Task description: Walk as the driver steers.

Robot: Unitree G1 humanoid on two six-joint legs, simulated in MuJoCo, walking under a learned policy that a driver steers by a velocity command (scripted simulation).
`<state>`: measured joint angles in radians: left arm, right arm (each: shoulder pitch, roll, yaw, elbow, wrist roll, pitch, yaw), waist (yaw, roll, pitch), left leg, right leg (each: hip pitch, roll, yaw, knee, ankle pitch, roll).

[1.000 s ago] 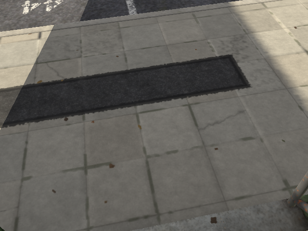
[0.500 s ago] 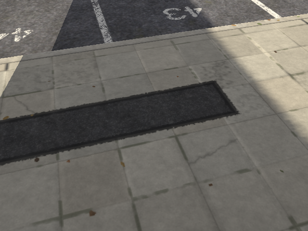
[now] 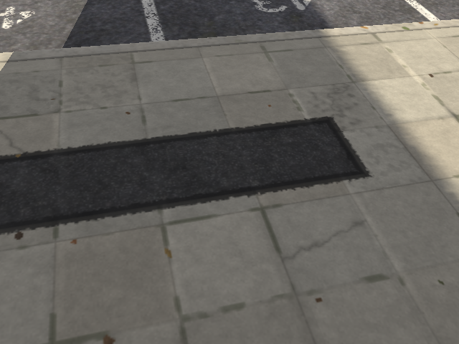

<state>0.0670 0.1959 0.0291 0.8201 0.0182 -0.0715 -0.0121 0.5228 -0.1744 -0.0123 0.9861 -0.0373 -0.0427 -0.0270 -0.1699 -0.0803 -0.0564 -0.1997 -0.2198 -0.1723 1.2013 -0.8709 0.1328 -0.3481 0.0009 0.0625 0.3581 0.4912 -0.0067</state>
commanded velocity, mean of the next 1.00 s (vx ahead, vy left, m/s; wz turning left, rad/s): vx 0.09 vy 0.00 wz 0.36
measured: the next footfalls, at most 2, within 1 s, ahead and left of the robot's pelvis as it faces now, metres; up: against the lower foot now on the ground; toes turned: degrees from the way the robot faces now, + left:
right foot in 0.02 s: +0.11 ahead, -0.11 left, -0.19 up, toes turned +0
left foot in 0.60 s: +0.35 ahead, +0.19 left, -0.39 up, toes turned +23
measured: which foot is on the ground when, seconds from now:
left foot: down 0.00-0.04, up 0.06-0.58, down 0.60-1.00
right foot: up 0.00-0.00, down 0.02-0.60, up 0.62-1.00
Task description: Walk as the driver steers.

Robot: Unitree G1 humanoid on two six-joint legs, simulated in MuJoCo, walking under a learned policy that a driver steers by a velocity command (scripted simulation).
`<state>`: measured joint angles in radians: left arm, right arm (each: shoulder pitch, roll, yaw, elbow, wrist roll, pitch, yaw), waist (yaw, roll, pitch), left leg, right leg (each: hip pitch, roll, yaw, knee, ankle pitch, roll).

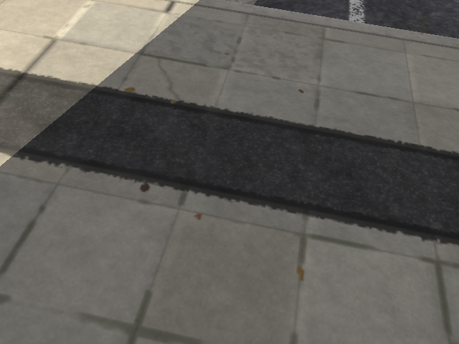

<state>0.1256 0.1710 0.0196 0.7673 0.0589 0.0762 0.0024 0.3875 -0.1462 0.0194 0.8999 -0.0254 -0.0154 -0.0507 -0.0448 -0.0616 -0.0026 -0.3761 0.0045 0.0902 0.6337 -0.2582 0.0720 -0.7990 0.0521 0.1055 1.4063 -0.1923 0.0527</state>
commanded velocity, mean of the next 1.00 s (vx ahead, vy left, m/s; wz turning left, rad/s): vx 0.17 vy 0.00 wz -0.47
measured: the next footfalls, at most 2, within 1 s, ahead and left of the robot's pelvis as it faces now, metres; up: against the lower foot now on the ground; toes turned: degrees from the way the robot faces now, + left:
right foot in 0.18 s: +0.08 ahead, -0.15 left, +0.00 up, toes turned -6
left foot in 0.62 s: +0.19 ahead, +0.03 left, +0.00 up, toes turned -25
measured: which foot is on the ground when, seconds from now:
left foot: down 0.00-0.18, up 0.20-0.60, down 0.62-1.00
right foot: up 0.00-0.16, down 0.18-0.62, up 0.64-1.00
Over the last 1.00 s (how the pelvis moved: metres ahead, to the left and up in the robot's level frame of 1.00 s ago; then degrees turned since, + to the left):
0.29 0.08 -0.29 18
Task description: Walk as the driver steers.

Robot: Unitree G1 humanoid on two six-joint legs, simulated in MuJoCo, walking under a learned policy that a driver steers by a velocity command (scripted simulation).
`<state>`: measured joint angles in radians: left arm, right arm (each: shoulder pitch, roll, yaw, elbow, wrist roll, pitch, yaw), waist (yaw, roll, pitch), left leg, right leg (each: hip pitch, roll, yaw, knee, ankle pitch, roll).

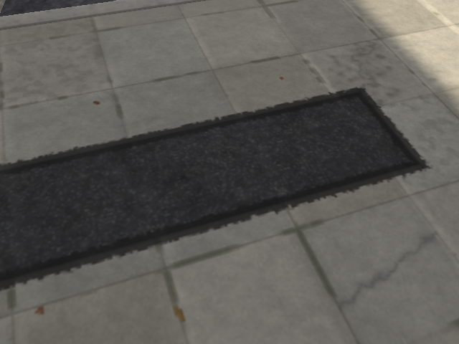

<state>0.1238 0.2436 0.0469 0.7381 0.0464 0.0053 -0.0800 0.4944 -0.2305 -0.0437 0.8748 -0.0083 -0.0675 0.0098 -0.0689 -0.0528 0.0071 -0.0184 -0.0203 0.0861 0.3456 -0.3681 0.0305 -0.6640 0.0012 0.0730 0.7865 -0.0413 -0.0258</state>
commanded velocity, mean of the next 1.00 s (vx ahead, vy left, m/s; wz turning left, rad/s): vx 0.49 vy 0.00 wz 0.41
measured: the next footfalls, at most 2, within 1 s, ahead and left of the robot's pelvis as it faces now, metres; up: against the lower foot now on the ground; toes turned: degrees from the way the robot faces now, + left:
right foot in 0.10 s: +0.20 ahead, -0.11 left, +0.00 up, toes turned +0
left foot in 0.60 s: +0.47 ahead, +0.11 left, +0.00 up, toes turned +20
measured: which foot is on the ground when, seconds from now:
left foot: down 0.00-0.12, up 0.14-0.58, down 0.60-1.00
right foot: up 0.00-0.08, down 0.10-0.62, up 0.64-1.00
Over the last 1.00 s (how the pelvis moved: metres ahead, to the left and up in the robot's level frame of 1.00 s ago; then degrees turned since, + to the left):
0.21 -0.09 0.01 -30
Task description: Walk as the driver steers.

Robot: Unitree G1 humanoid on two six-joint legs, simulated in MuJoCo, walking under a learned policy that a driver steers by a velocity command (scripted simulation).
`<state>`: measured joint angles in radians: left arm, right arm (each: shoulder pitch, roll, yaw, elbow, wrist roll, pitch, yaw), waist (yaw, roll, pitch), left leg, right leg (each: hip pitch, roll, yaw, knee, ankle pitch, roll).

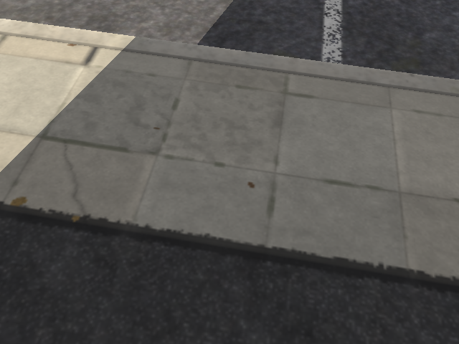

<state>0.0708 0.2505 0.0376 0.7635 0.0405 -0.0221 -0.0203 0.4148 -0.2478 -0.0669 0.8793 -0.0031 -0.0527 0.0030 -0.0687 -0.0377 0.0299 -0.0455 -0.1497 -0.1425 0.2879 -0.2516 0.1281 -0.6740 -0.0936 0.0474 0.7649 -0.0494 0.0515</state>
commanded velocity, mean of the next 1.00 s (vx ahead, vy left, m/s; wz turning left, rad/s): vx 0.50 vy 0.00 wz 0.03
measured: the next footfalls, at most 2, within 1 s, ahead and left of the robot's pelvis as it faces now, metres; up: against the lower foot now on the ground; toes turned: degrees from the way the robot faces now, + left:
right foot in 0.16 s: +0.28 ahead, -0.13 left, +0.00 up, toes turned +7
left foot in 0.68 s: +0.49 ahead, +0.11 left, +0.00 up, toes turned +10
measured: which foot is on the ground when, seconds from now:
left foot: down 0.00-0.16, up 0.18-0.66, down 0.68-1.00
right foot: up 0.00-0.14, down 0.16-0.68, up 0.70-1.00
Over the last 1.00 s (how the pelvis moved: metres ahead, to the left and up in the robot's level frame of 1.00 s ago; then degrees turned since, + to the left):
0.53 0.08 0.01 29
